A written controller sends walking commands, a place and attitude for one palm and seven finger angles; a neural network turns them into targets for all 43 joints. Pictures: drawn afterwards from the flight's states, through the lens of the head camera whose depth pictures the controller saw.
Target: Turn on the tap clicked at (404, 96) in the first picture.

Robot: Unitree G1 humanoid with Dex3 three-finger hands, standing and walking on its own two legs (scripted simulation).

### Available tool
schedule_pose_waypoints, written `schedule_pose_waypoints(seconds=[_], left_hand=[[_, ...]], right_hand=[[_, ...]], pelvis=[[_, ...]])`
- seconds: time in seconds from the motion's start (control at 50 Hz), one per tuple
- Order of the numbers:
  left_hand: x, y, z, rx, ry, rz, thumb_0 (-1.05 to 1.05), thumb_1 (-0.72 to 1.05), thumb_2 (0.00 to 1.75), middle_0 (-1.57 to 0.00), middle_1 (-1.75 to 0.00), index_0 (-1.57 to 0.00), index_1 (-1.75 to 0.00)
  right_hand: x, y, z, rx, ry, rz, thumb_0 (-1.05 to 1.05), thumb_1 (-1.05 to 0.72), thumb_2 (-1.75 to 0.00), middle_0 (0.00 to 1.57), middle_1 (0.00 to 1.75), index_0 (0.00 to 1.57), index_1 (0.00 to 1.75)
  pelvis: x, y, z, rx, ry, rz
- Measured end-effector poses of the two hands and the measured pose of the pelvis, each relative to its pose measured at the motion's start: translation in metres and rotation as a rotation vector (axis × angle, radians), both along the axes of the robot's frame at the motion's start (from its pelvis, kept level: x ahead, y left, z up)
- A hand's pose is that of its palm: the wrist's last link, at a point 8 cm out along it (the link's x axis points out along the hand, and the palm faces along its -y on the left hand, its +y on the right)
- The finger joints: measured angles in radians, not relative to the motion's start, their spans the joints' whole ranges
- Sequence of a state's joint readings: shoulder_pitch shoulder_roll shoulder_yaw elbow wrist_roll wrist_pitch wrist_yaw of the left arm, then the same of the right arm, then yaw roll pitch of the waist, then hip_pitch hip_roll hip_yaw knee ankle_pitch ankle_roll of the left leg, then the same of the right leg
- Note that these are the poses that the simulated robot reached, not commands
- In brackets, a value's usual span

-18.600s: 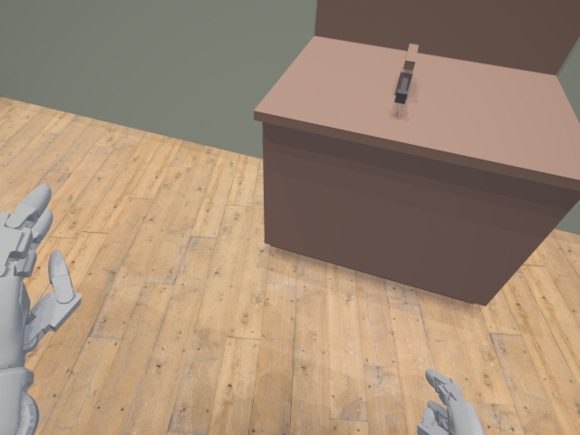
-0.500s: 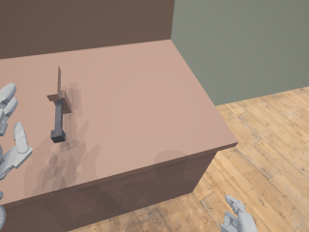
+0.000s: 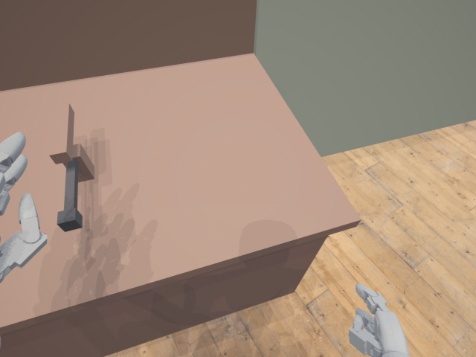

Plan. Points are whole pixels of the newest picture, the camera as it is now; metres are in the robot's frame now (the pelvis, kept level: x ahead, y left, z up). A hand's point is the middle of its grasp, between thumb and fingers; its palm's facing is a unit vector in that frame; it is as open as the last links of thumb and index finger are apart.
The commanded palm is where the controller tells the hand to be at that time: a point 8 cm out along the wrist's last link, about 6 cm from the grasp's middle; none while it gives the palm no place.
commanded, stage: shuffle to correct the standing spot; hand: left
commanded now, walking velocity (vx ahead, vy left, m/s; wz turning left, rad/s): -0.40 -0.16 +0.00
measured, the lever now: (70, 219) +0.32 +0.31 +0.03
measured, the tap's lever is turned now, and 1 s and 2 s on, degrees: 0 0 0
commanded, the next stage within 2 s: come to a stop and stand still in 0.88 s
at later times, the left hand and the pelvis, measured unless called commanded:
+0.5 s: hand (16, 270) +0.19 +0.25 +0.16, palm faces +0.34 -0.86 -0.39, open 7.4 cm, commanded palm +0.13 +0.29 +0.18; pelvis -0.03 +0.01 -0.01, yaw +0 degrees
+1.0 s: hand (60, 236) +0.22 +0.22 +0.17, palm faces +0.31 -0.84 -0.44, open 7.4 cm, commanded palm +0.16 +0.26 +0.18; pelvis +0.00 -0.02 +0.00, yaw +0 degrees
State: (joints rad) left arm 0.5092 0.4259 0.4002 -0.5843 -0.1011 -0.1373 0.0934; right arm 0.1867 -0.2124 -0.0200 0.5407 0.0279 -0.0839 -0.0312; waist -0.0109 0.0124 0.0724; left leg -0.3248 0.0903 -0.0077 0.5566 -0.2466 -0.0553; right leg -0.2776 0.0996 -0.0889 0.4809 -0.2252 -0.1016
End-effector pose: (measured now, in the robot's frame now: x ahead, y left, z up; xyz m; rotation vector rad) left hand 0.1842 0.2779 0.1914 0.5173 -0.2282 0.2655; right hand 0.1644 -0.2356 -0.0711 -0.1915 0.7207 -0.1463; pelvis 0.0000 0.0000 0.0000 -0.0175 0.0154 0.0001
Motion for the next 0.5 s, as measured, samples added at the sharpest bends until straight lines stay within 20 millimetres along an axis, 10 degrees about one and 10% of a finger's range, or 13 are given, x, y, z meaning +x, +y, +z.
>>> schedule_pose_waypoints(seconds=[0.5], left_hand=[[-0.037,0.016,-0.012,-0.068,-0.029,0.028,0.02,0.88,0.9,-0.21,-0.31,-0.21,-0.3]], right_hand=[[-0.048,0.019,-0.009,-0.017,0.05,0.014,0.01,-0.9,-0.9,0.21,0.3,0.2,0.3]], pelvis=[[-0.027,0.014,-0.005,-0.002,-0.013,0.004]])
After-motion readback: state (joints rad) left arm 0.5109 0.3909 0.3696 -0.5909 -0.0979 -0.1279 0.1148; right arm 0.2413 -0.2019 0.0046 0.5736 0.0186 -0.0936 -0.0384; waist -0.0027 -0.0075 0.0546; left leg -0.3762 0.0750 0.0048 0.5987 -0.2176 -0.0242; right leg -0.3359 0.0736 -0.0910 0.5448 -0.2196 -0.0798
